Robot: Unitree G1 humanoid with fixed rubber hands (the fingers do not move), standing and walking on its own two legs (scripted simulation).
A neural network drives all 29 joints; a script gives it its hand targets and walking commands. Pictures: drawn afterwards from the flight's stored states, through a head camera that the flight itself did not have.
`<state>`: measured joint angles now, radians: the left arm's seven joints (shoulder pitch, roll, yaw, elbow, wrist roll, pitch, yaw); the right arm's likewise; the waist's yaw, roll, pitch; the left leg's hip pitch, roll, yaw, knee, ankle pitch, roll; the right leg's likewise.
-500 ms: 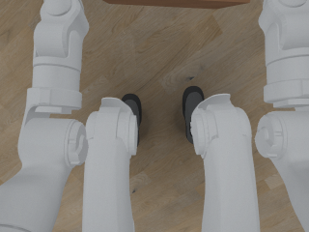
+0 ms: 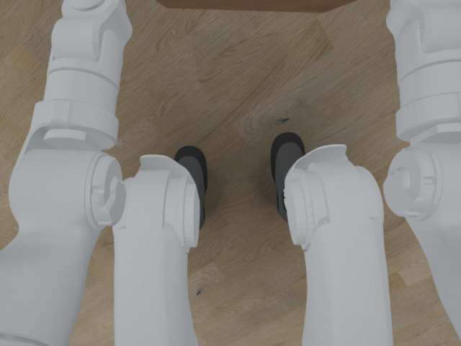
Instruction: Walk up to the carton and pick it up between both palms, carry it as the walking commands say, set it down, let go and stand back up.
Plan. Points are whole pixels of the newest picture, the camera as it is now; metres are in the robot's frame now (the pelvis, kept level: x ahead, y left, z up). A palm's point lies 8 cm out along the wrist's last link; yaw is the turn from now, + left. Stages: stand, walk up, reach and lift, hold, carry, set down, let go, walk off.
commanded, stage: set down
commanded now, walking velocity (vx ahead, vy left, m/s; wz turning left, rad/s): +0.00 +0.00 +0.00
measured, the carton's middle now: out of the picture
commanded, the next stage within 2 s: none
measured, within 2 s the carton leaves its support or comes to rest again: rests again in 0.88 s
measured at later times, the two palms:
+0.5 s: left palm out of the picture +0.53 +0.15 -0.22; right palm out of the picture +0.52 -0.21 -0.22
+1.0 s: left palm out of the picture +0.53 +0.15 -0.23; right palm out of the picture +0.52 -0.21 -0.23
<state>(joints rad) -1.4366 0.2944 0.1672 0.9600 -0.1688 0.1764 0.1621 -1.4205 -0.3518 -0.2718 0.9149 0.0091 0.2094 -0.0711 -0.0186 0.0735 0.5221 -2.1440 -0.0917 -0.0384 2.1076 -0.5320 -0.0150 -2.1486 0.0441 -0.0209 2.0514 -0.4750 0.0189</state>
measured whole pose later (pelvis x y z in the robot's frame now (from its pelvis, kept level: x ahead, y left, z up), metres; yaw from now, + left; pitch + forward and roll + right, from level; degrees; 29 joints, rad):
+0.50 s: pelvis +0.00 +0.00 -0.02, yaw +1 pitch +31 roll -2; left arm -1.46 0.30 0.11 1.11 -0.18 0.15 0.15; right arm -1.41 -0.38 -0.24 1.03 0.05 0.19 -0.03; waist -0.02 0.06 0.52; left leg -2.18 -0.10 -0.03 2.19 -0.55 -0.02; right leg -2.18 0.03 -0.02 2.14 -0.50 0.02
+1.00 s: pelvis +0.01 +0.00 -0.02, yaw +0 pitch +31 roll -2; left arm -1.46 0.30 0.10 1.14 -0.21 0.11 0.14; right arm -1.42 -0.38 -0.23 1.07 0.05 0.15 -0.04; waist -0.02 0.07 0.52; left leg -2.18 -0.10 -0.03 2.20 -0.56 -0.02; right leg -2.18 0.03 -0.02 2.15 -0.51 0.02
